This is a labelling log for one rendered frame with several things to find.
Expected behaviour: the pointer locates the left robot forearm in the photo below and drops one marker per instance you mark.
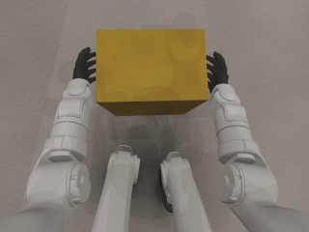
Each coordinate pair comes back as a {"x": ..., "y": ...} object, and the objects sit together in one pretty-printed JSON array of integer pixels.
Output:
[{"x": 68, "y": 137}]

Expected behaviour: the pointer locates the right robot upper arm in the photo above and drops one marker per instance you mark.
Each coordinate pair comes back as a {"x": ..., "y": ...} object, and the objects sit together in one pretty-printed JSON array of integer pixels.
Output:
[{"x": 251, "y": 193}]

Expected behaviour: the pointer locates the right robot forearm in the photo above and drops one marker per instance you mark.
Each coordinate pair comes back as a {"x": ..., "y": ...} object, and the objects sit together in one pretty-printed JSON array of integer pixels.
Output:
[{"x": 232, "y": 128}]

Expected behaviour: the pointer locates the carton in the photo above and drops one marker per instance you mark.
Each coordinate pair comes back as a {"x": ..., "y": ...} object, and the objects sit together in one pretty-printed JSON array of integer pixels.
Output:
[{"x": 143, "y": 72}]

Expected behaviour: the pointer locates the left robot upper arm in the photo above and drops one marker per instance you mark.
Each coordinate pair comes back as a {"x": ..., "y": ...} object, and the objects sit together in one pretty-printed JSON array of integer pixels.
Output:
[{"x": 55, "y": 190}]

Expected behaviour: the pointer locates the robot right foot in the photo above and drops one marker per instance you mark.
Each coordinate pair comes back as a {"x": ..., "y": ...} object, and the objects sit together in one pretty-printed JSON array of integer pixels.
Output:
[{"x": 168, "y": 206}]

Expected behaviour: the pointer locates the robot left hand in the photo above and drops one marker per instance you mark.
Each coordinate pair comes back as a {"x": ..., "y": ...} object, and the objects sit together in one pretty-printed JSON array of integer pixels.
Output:
[{"x": 81, "y": 65}]

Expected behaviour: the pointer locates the right robot thigh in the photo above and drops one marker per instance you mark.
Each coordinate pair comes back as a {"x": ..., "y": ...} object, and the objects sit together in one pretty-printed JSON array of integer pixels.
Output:
[{"x": 188, "y": 209}]

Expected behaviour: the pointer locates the robot right hand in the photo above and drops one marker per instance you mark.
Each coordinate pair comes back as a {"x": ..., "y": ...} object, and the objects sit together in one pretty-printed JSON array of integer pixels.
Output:
[{"x": 219, "y": 71}]

